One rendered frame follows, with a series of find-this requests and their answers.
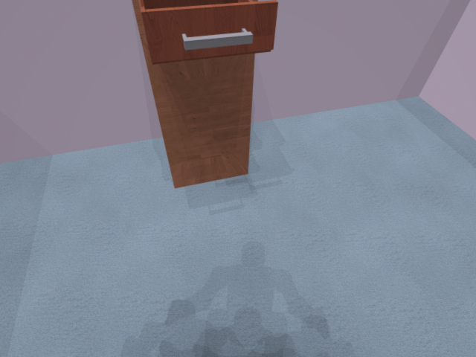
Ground drawer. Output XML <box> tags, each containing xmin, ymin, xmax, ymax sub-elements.
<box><xmin>141</xmin><ymin>0</ymin><xmax>278</xmax><ymax>65</ymax></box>

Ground handle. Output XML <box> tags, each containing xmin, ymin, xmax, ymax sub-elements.
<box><xmin>182</xmin><ymin>28</ymin><xmax>253</xmax><ymax>50</ymax></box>

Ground cabinet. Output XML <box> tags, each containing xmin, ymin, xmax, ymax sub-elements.
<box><xmin>132</xmin><ymin>0</ymin><xmax>258</xmax><ymax>188</ymax></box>

